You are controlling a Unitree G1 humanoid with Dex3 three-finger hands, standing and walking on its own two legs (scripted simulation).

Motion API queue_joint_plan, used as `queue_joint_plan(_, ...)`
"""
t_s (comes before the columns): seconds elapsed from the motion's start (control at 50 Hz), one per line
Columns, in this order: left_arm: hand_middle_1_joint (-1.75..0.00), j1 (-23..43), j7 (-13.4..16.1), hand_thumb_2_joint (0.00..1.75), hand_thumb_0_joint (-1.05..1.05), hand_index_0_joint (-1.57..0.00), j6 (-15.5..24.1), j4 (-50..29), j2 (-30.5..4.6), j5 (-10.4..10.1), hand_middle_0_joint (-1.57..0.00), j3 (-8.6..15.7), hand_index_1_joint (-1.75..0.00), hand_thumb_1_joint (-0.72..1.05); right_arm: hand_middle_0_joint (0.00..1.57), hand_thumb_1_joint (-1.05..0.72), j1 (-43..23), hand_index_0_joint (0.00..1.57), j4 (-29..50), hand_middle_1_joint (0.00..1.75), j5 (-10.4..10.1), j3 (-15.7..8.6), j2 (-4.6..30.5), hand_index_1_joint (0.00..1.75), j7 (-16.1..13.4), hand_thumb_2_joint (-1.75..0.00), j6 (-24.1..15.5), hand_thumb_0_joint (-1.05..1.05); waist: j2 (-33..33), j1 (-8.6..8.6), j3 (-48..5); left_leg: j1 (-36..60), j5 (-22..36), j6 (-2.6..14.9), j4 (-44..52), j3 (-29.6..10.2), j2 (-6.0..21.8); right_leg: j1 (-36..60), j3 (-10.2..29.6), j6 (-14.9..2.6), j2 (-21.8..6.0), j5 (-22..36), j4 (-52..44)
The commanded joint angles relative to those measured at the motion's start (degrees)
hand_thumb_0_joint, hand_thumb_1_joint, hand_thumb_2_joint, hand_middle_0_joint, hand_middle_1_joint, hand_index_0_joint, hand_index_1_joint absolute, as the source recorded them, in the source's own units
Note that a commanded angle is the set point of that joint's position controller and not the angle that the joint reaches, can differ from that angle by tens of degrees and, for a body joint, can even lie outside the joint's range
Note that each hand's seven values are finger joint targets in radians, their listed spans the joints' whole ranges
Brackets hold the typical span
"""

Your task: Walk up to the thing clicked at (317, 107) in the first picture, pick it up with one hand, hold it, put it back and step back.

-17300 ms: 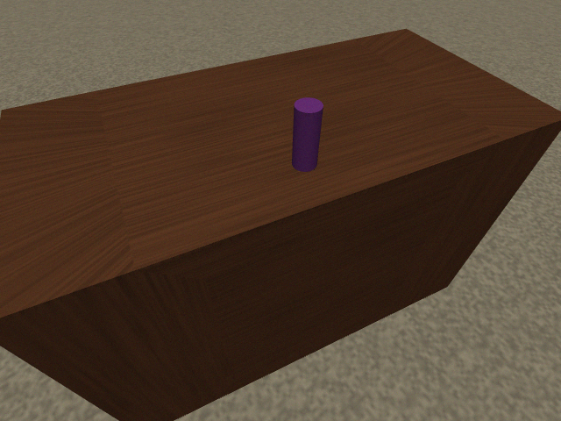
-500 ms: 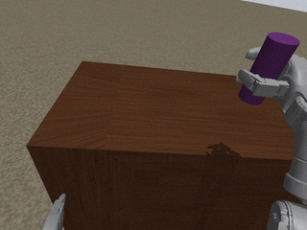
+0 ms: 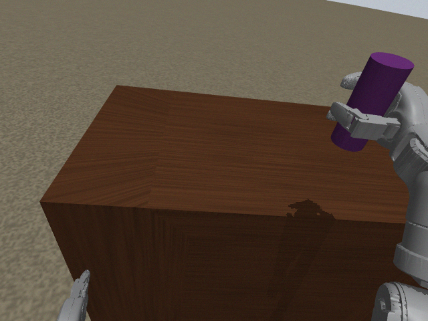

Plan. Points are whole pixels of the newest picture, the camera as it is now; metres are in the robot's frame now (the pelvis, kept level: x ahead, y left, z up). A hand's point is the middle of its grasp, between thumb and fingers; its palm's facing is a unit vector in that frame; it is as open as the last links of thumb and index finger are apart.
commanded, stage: hold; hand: right
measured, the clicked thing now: (366, 105) +0.34 -0.17 +0.33
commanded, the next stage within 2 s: crouch in 0.92 s
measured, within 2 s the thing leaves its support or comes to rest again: neither
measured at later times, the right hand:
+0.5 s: hand (355, 109) +0.34 -0.16 +0.32, palm faces +0.10 +0.99 -0.02, open 6.9 cm
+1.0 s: hand (358, 107) +0.34 -0.16 +0.32, palm faces +0.10 +0.99 -0.03, open 6.9 cm
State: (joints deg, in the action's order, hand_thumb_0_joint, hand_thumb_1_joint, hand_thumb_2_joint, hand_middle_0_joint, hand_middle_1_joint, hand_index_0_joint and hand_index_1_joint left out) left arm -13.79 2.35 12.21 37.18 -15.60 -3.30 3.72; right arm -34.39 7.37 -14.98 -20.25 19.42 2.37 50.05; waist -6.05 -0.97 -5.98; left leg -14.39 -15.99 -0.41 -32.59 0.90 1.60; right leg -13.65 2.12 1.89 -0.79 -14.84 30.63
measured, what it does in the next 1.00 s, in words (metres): stands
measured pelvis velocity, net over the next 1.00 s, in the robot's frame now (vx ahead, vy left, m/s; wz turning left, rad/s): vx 0.00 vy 0.00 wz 0.00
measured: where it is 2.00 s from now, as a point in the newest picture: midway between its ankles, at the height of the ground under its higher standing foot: outside the picture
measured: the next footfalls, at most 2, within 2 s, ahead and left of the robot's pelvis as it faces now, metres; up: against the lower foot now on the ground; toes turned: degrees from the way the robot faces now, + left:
none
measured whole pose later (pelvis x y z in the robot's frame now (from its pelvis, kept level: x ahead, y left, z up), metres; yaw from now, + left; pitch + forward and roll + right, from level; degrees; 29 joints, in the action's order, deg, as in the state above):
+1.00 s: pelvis +0.00 +0.00 +0.00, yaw +0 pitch -3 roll +0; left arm -13.6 2.5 12.5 38.0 -15.5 -3.2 3.8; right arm -36.4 5.8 -14.5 -19.3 19.5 1.9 49.7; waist -5.8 -0.8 -5.7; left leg -14.1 -15.5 -0.7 -32.2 0.8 1.7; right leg -13.6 2.0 1.6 -0.7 -14.6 30.8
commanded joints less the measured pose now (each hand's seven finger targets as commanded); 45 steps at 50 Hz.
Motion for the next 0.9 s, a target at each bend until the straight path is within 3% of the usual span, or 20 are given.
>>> queue_joint_plan(0.0, -0.05, 10.2, 0.2, 0.05, 0.0, -0.05, 3.8, -11.5, -5.5, 0.0, -0.05, 0.9, -0.05, -0.55, 1.35, -0.48, -27.6, 1.37, 11.3, 1.42, -0.3, -3.3, 12.9, 1.42, -0.4, -1.3, -5.4, 0.0, 6.6, -0.5, -9.2, 0.0, 6.7, -0.44, 6.9, 2.6, -1.2, 4.9, -2.2, -2.87, 2.3, 6.7, -3.3)
queue_joint_plan(0.02, -0.05, 9.7, 0.3, 0.05, 0.0, -0.05, 3.7, -9.1, -6.2, 0.1, -0.05, 2.2, -0.05, -0.55, 1.35, -0.47, -29.6, 1.37, 14.6, 1.41, -0.4, -3.3, 13.6, 1.41, -0.3, -1.3, -5.6, 0.0, 5.4, -0.32, -9.5, -0.1, 5.7, -0.4, 7.0, 2.5, -1.0, 4.8, -2.1, -2.87, 2.3, 5.5, -3.4)
queue_joint_plan(0.06, -0.05, 9.7, 0.2, 0.05, 0.0, -0.05, 3.7, -9.2, -5.0, 0.0, -0.05, 0.3, -0.05, -0.55, 1.34, -0.48, -28.2, 1.36, 11.5, 1.4, -0.1, -2.6, 12.8, 1.4, -0.1, -1.29, -5.4, 0.0, 6.0, -0.36, -8.6, -0.6, 5.4, -0.49, 7.3, 2.4, -1.1, 4.5, -2.2, -2.96, 2.3, 5.3, -3.6)
queue_joint_plan(0.16, -0.05, 8.7, 0.4, 0.05, 0.0, -0.05, 3.7, -8.4, -7.5, 0.2, -0.05, 3.0, -0.06, -0.55, 1.34, -0.46, -28.5, 1.36, 11.1, 1.42, -0.1, -2.7, 13.0, 1.42, -0.1, -1.3, -4.9, 0.0, 6.3, 0.32, -10.8, 0.1, 8.2, -0.35, 6.6, 2.7, -1.2, 6.0, -1.7, -2.68, 2.0, 7.9, -3.4)
queue_joint_plan(0.2, -0.05, 8.9, 0.3, 0.05, 0.0, -0.05, 3.4, -7.2, -5.6, 0.2, -0.05, 1.1, -0.05, -0.55, 1.33, -0.47, -29.6, 1.36, 11.6, 1.41, -0.2, -2.5, 12.8, 1.41, -0.2, -1.3, -5.0, 0.0, 5.8, -0.26, -9.8, 0.0, 8.0, -0.33, 6.7, 2.8, -1.2, 5.1, -1.8, -2.66, 2.2, 7.9, -3.3)
queue_joint_plan(0.24, -0.05, 10.1, 0.5, 0.05, 0.0, -0.05, 3.7, -8.4, -7.0, 0.2, -0.05, 2.8, -0.05, -0.55, 1.33, -0.46, -29.0, 1.36, 10.1, 1.41, -0.2, -3.8, 13.6, 1.41, -0.6, -1.29, -4.8, 0.0, 6.2, -0.48, -10.3, 0.4, 7.8, -0.31, 6.6, 2.9, -1.3, 5.3, -1.8, -2.66, 2.1, 7.7, -3.4)
queue_joint_plan(0.3, -0.05, 9.7, 0.2, 0.05, 0.0, -0.05, 3.5, -9.1, -6.4, 0.4, -0.05, 2.2, -0.05, -0.54, 1.34, -0.45, -28.8, 1.36, 10.3, 1.42, -0.1, -3.5, 12.9, 1.42, -0.8, -1.31, -5.3, 0.0, 6.6, -0.61, -10.5, 1.2, 7.5, -0.23, 6.6, 3.0, -1.3, 5.0, -1.9, -2.57, 2.0, 7.6, -3.6)
queue_joint_plan(0.34, -0.05, 9.1, 0.2, 0.05, 0.0, -0.05, 3.6, -9.3, -6.2, 0.2, -0.05, 2.0, -0.05, -0.55, 1.34, -0.46, -29.4, 1.36, 10.6, 1.41, 0.0, -5.1, 14.9, 1.41, -1.3, -1.3, -5.7, 0.0, 6.8, -0.93, -11.1, 1.4, 8.7, -0.39, 6.5, 2.7, -1.1, 5.0, -2.3, -2.71, 2.2, 8.5, -2.9)
queue_joint_plan(0.42, -0.05, 9.0, 0.3, 0.05, 0.0, -0.05, 3.4, -10.2, -6.8, 0.3, -0.05, 3.0, -0.05, -0.55, 1.34, -0.46, -28.9, 1.36, 11.6, 1.42, 0.2, -3.5, 13.4, 1.42, -1.0, -1.3, -6.0, 0.0, 7.1, -0.24, -11.0, 1.0, 8.7, -0.52, 6.5, 2.6, -1.2, 5.4, -2.3, -2.79, 2.2, 8.4, -2.9)
queue_joint_plan(0.44, -0.05, 10.2, 0.0, 0.05, 0.0, -0.05, 3.5, -10.4, -5.4, 0.2, -0.05, 1.1, -0.05, -0.55, 1.35, -0.45, -26.5, 1.37, 7.7, 1.43, 0.3, -3.5, 12.6, 1.43, -0.8, -1.31, -5.5, 0.0, 7.3, -0.94, -10.5, 1.1, 8.6, -0.5, 6.4, 2.6, -1.2, 4.5, -2.3, -2.81, 2.2, 8.3, -2.9)
queue_joint_plan(0.46, -0.05, 8.8, -0.1, 0.05, 0.0, -0.05, 3.1, -8.4, -5.8, 0.1, -0.05, 2.1, -0.05, -0.55, 1.34, -0.44, -29.0, 1.36, 12.5, 1.42, 0.3, -2.7, 12.6, 1.42, -0.8, -1.31, -5.8, 0.0, 4.9, -0.66, -10.7, 1.0, 8.4, -0.13, 6.4, 2.7, -1.3, 5.2, -2.0, -2.5, 2.0, 8.4, -3.5)
queue_joint_plan(0.5, -0.05, 9.7, 0.0, 0.05, 0.0, -0.05, 2.8, -10.0, -5.3, -0.1, -0.05, 1.1, -0.05, -0.55, 1.34, -0.46, -27.4, 1.36, 9.6, 1.42, 0.3, -2.1, 11.5, 1.42, -0.6, -1.3, -5.6, 0.0, 5.9, -0.72, -9.7, 0.9, 8.4, -0.19, 6.6, 2.7, -1.3, 4.8, -2.0, -2.66, 2.0, 8.6, -3.4)
queue_joint_plan(0.54, -0.05, 9.8, 0.3, 0.05, 0.0, -0.05, 3.2, -9.9, -8.4, 0.0, -0.05, 4.4, -0.05, -0.55, 1.34, -0.47, -29.3, 1.37, 13.6, 1.42, 0.2, -2.7, 13.3, 1.42, -0.5, -1.3, -5.6, 0.0, 5.7, 0.14, -9.9, 0.0, 6.6, -0.18, 6.9, 2.6, -1.3, 5.7, -2.0, -2.6, 1.9, 6.6, -3.9)
queue_joint_plan(0.58, -0.05, 10.1, 0.1, 0.05, 0.0, -0.05, 3.5, -10.7, -7.0, 0.0, -0.05, 2.4, -0.05, -0.54, 1.34, -0.48, -29.5, 1.36, 13.7, 1.41, 0.1, -2.4, 12.6, 1.41, -0.4, -1.29, -5.6, 0.0, 5.6, -0.31, -9.9, -0.1, 5.5, -0.03, 6.8, 3.0, -1.6, 5.7, -1.7, -2.54, 1.8, 5.8, -4.0)
queue_joint_plan(0.62, -0.05, 9.0, 0.3, 0.05, 0.0, -0.05, 3.3, -9.4, -6.8, 0.0, -0.05, 3.0, -0.05, -0.54, 1.34, -0.49, -29.0, 1.36, 12.3, 1.41, -0.3, -3.3, 13.0, 1.41, -0.5, -1.3, -5.4, 0.0, 7.1, -0.01, -8.8, 0.0, 4.8, -0.42, 7.5, 2.8, -1.3, 4.6, -2.0, -2.85, 2.1, 4.9, -3.9)
queue_joint_plan(0.66, -0.05, 9.9, -0.1, 0.05, 0.0, -0.05, 3.5, -9.2, -4.6, 0.0, -0.05, 0.3, -0.05, -0.55, 1.34, -0.48, -27.4, 1.36, 9.8, 1.41, -0.3, -2.6, 12.0, 1.41, -0.5, -1.3, -4.7, 0.0, 5.9, -0.77, -8.5, 0.4, 6.4, -0.49, 7.3, 2.5, -1.1, 4.4, -2.2, -2.85, 2.2, 6.1, -3.5)
queue_joint_plan(0.72, -0.05, 10.2, 0.2, 0.04, 0.0, -0.05, 3.5, -9.3, -6.7, 0.2, -0.05, 2.4, -0.05, -0.54, 1.35, -0.49, -26.6, 1.37, 7.9, 1.42, 0.0, -5.1, 14.4, 1.42, -1.0, -1.3, -4.4, 0.0, 6.8, -0.66, -9.2, 0.7, 7.0, -0.58, 7.1, 2.6, -1.2, 4.4, -2.3, -2.83, 2.3, 6.6, -3.3)
queue_joint_plan(0.78, -0.05, 9.1, 0.0, 0.05, 0.0, -0.05, 3.5, -8.9, -6.1, 0.3, -0.05, 2.1, -0.05, -0.55, 1.36, -0.47, -30.3, 1.38, 12.9, 1.44, 0.2, -3.4, 13.4, 1.44, -1.0, -1.32, -5.4, 0.0, 5.7, -0.59, -10.9, 0.8, 6.9, -0.29, 6.8, 2.7, -1.2, 5.0, -2.1, -2.76, 2.2, 6.7, -3.4)
queue_joint_plan(0.86, -0.05, 9.3, 0.0, 0.05, 0.0, -0.05, 3.7, -9.7, -5.5, 0.2, -0.05, 1.2, -0.05, -0.55, 1.35, -0.47, -29.9, 1.37, 9.8, 1.43, 0.1, -2.2, 12.1, 1.43, -0.8, -1.31, -5.5, 0.0, 5.9, -0.12, -10.2, 0.5, 7.6, -0.19, 6.7, 2.8, -1.5, 5.2, -1.8, -2.56, 1.8, 7.6, -3.7)
queue_joint_plan(0.88, -0.05, 9.1, 0.2, 0.05, 0.0, -0.05, 3.6, -9.9, -6.5, 0.1, -0.05, 2.3, -0.05, -0.55, 1.34, -0.45, -31.2, 1.37, 11.5, 1.43, 0.1, -2.7, 13.1, 1.43, -0.8, -1.31, -5.4, 0.0, 5.4, 0.06, -11.0, 0.5, 8.0, -0.22, 6.7, 2.7, -1.3, 5.9, -1.9, -2.63, 1.9, 7.8, -3.5)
